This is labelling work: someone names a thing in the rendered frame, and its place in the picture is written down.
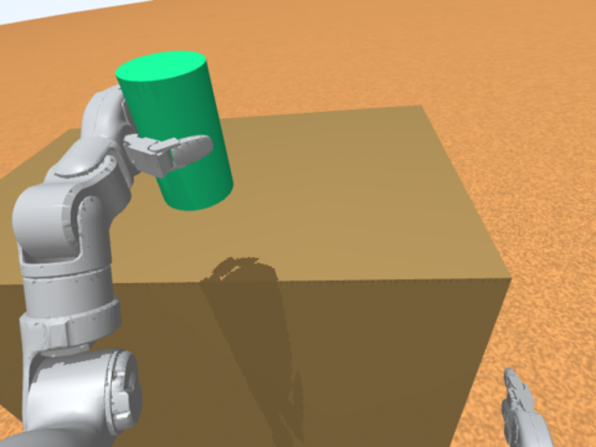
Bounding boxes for left robot arm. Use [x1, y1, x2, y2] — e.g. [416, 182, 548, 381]
[0, 136, 142, 447]

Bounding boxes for can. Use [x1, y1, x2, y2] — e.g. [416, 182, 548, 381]
[115, 51, 234, 210]

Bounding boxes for right robot hand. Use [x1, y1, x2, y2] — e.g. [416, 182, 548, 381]
[501, 368, 554, 447]

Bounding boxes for left robot hand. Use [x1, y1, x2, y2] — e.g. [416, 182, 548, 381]
[80, 84, 213, 178]

